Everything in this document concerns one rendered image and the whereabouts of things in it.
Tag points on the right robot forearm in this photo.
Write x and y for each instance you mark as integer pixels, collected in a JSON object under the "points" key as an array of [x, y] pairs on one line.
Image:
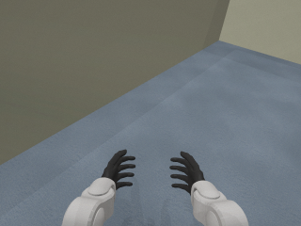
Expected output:
{"points": [[211, 207]]}

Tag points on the left robot forearm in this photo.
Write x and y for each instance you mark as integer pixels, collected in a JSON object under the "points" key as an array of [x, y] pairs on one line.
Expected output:
{"points": [[94, 206]]}

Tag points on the robot left hand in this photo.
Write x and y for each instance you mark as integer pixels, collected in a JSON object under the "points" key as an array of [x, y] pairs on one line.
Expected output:
{"points": [[114, 167]]}

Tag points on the robot right hand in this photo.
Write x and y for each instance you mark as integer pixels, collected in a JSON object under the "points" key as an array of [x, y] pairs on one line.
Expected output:
{"points": [[191, 169]]}

